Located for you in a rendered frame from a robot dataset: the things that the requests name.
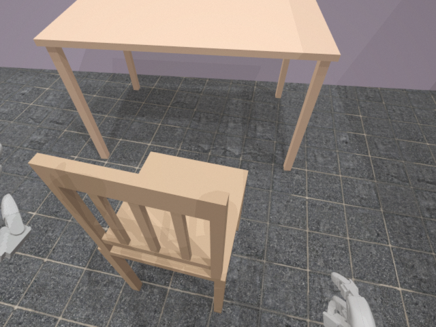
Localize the right robot hand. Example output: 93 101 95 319
323 272 376 327

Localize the chair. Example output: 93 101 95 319
28 152 248 313

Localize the table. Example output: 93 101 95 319
33 0 341 171

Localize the left robot hand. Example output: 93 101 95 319
0 143 31 263

